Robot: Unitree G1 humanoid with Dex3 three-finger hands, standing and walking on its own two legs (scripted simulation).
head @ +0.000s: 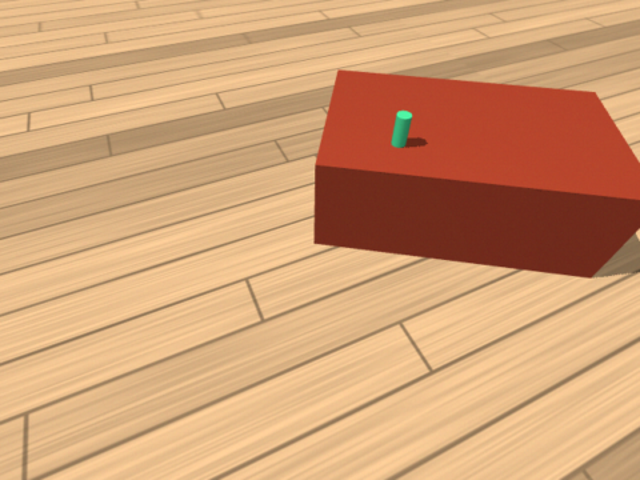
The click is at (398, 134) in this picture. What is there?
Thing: slim round
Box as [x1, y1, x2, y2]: [391, 111, 411, 147]
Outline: 407,111 399,111 396,115 391,143 397,147 404,146 411,119 411,114
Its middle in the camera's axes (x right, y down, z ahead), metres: +0.29 -0.37 +1.35
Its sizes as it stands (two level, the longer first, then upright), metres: 0.053 0.053 0.117
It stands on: a support 0.42 m high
